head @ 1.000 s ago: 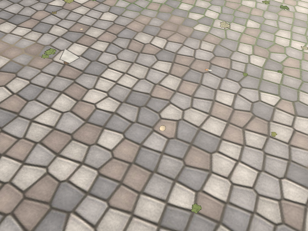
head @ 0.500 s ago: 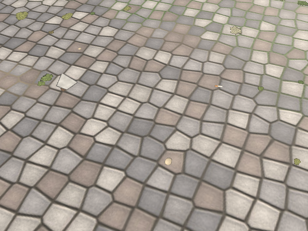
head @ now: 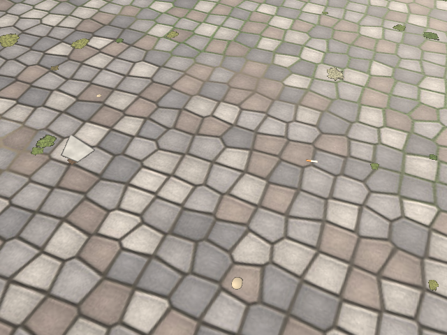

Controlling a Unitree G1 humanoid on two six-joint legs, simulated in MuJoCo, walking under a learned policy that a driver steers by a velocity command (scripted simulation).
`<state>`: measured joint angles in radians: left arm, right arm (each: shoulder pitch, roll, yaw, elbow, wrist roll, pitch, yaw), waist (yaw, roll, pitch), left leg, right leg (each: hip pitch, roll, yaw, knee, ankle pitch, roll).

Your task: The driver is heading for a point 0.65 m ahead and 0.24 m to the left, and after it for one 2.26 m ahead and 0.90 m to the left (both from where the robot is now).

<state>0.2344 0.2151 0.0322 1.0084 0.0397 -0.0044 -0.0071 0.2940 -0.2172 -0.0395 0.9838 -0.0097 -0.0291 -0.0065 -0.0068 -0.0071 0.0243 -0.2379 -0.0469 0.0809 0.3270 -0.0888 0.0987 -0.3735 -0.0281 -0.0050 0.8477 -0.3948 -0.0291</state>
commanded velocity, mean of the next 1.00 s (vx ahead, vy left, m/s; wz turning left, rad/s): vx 0.46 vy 0.00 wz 0.48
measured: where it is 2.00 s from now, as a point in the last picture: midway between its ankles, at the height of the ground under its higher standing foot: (150, 308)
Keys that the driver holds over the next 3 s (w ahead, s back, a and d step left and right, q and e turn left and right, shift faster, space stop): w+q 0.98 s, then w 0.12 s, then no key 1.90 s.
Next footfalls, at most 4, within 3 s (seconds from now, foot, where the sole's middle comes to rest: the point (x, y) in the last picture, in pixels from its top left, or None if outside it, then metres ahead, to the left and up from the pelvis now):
0.18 right None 0.08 -0.13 -0.78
0.64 left None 0.33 0.15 -0.78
1.18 right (172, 279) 0.69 0.18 -0.78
1.60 left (113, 318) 0.56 0.35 -0.78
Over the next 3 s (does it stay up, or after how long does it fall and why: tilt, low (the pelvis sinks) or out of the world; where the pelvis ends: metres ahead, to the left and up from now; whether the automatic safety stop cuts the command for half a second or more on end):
stays up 0.60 0.25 0.00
